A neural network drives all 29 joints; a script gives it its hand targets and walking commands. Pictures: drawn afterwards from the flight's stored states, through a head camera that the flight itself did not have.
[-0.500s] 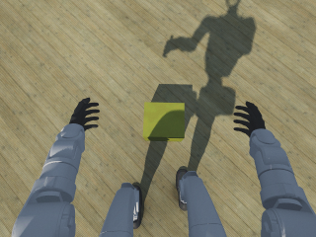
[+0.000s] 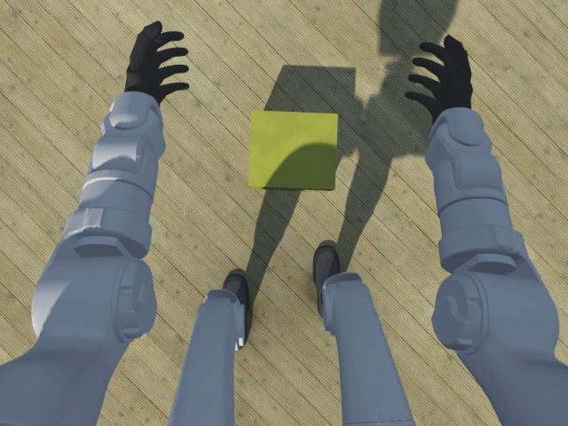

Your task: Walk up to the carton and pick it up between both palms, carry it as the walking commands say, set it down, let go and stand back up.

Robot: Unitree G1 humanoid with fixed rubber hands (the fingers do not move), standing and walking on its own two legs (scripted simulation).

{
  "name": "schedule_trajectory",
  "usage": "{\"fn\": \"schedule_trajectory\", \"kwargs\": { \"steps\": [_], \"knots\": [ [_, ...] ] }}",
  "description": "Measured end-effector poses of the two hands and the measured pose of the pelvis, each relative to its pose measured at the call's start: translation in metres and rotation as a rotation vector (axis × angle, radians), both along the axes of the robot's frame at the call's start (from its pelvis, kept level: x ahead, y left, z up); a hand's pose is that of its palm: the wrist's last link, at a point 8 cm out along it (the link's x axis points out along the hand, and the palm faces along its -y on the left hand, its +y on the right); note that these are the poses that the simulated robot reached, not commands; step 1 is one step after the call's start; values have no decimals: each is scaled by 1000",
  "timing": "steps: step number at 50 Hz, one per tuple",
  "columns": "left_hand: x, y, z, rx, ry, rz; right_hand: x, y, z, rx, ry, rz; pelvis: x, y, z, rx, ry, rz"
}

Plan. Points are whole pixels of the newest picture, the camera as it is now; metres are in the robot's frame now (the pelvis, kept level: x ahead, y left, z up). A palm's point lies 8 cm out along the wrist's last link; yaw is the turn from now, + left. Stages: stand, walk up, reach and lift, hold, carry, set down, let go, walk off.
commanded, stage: reach and lift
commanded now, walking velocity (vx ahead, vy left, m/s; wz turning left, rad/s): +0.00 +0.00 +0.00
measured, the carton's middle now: (292, 154) +0.49 -0.05 -0.58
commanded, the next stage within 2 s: none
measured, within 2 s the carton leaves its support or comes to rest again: neither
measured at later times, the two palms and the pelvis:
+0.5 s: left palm (180, 117) +0.51 +0.13 -0.23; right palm (411, 131) +0.47 -0.23 -0.24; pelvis -0.01 +0.00 -0.09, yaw +2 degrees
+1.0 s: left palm (205, 141) +0.51 +0.13 -0.39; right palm (376, 149) +0.47 -0.21 -0.41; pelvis -0.05 +0.00 -0.22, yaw +3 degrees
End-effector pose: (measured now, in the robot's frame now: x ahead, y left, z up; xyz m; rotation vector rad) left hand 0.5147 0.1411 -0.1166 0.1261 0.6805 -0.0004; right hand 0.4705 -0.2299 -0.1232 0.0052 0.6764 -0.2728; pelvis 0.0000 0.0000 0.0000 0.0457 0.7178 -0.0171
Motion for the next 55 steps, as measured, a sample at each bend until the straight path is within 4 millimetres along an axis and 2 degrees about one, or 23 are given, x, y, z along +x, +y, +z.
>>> {"fn": "schedule_trajectory", "kwargs": {
  "steps": [3,7,13,17,26,35,40,42,48,55],
  "knots": [
    [7,-2,-5,-8,-12,-3,10,4,-1,-5,-15,8,4,2,-1,-5,31,8],
    [8,-5,-11,-15,-10,-9,12,5,-5,-11,-17,9,10,5,-2,-13,70,24],
    [3,2,-27,-5,-9,17,4,7,-29,8,15,8,14,8,-15,-16,118,28],
    [-1,5,-54,-6,14,22,-1,8,-56,11,39,12,10,8,-36,-16,146,37],
    [0,-8,-126,3,10,10,-3,3,-127,4,24,-5,-8,2,-98,-12,168,41],
    [1,-5,-192,19,27,18,-3,-1,-189,-3,10,-3,-31,0,-148,-1,19,33],
    [3,-6,-228,13,7,23,0,6,-226,16,-3,5,-45,0,-165,2,-139,31],
    [1,-6,-241,16,5,24,0,10,-242,24,-1,10,-48,1,-175,3,-149,33],
    [-8,-8,-271,27,35,26,-7,16,-276,38,30,5,-52,2,-209,15,-158,38],
    [-3,-14,-292,5,43,15,-2,12,-296,34,51,4,-56,3,-237,5,-164,40]
  ]
}}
